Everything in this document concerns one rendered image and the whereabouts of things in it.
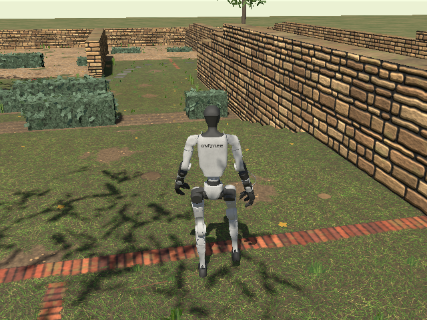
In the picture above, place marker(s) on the robot right forearm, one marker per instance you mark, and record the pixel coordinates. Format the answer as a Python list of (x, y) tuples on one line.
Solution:
[(245, 179)]

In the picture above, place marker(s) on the robot left hand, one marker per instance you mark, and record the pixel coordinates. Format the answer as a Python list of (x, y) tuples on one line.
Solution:
[(184, 186)]

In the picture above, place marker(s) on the robot right shin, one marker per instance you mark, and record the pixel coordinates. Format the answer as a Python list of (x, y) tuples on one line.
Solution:
[(233, 227)]

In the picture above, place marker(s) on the robot right upper arm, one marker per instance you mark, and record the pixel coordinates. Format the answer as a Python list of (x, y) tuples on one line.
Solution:
[(237, 152)]

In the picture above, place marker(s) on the robot right hand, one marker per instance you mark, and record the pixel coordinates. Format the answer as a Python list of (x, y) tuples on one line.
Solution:
[(250, 197)]

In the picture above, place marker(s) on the robot left upper arm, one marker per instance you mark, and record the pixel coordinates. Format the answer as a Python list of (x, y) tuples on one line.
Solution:
[(188, 152)]

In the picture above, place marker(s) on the robot left forearm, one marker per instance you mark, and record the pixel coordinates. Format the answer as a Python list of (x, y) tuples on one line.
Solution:
[(181, 175)]

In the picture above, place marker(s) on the left robot thigh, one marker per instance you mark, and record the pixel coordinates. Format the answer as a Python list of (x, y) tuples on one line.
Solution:
[(197, 201)]

